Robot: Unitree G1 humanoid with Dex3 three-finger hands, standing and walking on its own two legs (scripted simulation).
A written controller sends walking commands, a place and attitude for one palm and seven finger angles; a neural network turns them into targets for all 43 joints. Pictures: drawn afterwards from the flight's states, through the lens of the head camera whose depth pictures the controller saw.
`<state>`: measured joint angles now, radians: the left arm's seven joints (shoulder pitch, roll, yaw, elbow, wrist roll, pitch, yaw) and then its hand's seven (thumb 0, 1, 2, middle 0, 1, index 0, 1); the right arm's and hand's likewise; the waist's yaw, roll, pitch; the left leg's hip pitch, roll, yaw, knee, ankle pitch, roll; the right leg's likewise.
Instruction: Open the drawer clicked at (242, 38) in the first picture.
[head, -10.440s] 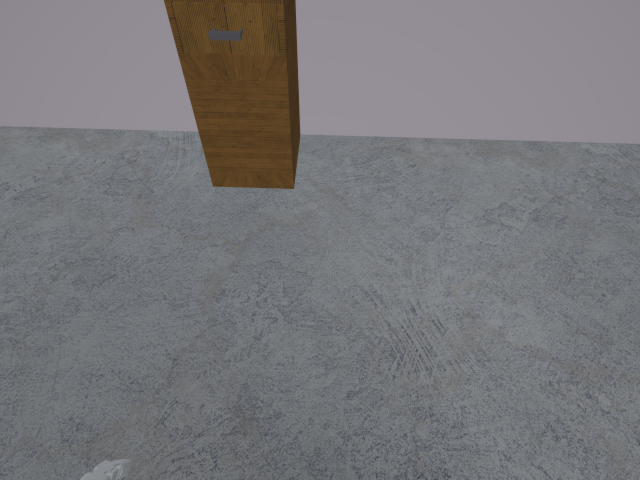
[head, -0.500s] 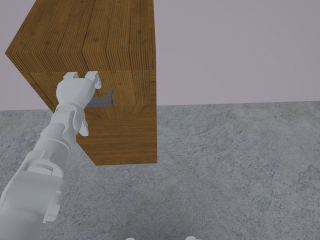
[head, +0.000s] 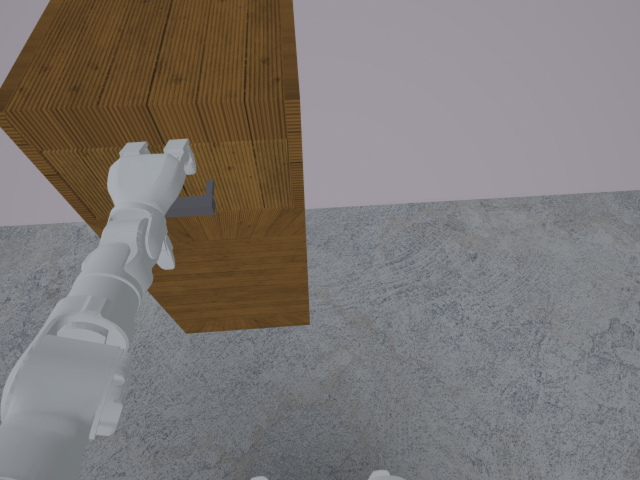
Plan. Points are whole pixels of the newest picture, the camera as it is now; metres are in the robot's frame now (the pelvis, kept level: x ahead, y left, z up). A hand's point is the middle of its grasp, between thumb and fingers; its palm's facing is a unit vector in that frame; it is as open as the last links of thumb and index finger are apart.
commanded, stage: move the hooked fingers above the handle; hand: left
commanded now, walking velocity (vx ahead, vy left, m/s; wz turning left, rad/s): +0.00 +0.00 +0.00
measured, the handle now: (180, 197) +0.54 +0.20 -0.03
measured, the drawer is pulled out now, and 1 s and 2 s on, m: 0.00 0.00 0.00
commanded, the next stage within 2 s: lower the fingers behind the handle in 1.74 s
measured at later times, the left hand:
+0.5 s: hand (174, 200) +0.49 +0.18 +0.03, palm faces -0.05 -0.02 -1.00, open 13.7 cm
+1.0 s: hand (159, 206) +0.48 +0.20 +0.02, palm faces -0.09 -0.03 -1.00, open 13.8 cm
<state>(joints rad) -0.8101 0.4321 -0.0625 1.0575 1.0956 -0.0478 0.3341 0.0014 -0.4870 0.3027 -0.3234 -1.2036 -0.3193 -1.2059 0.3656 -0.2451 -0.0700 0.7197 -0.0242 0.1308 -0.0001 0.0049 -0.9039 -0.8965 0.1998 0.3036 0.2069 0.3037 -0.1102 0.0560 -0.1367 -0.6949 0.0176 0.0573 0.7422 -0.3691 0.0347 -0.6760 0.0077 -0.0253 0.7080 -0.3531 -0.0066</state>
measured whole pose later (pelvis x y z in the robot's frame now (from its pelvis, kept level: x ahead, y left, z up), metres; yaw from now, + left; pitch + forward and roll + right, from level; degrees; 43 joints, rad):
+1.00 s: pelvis +0.00 -0.01 +0.00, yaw +1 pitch +20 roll -1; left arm -0.83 0.48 -0.07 1.07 1.08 -0.11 0.29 0.00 -0.49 0.30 -0.32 -1.20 -0.32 -1.20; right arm 0.37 -0.26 -0.07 0.72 -0.02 0.12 -0.02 0.00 -0.90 -0.90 0.20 0.30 0.21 0.30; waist -0.11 0.05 -0.14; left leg -0.73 0.02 0.04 0.76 -0.37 0.03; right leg -0.70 0.01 -0.04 0.72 -0.36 -0.01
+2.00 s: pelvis +0.00 -0.01 +0.00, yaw +0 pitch +18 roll -1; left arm -0.79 0.45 -0.06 1.05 1.08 -0.07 0.28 0.00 -0.49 0.30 -0.32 -1.20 -0.32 -1.20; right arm 0.33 -0.25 -0.06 0.70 -0.01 0.13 -0.02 0.00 -0.90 -0.90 0.20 0.30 0.21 0.30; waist -0.10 0.05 -0.14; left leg -0.67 0.02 0.05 0.73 -0.37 0.03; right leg -0.66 0.01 -0.03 0.70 -0.35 -0.02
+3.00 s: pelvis -0.01 +0.00 -0.03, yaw +0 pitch +25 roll -2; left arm -0.85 0.45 -0.03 1.15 1.13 -0.04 0.41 0.00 -0.49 0.30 -0.31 -1.21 -0.32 -1.20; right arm 0.33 -0.25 -0.06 0.73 -0.05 0.10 0.00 0.00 -0.90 -0.90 0.20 0.30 0.21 0.30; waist -0.15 0.06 -0.18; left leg -0.96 0.03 0.04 0.97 -0.45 0.03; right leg -0.93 0.02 -0.04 0.92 -0.42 -0.01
